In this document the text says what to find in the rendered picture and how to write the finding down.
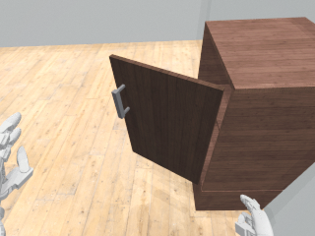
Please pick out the handle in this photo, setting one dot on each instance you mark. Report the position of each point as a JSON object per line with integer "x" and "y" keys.
{"x": 118, "y": 102}

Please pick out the left robot hand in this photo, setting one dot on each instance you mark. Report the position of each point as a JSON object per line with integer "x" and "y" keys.
{"x": 21, "y": 174}

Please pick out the cupboard door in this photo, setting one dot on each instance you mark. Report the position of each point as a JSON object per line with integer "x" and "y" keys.
{"x": 172, "y": 116}

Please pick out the right robot hand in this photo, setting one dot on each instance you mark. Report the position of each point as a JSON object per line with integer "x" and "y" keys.
{"x": 255, "y": 224}

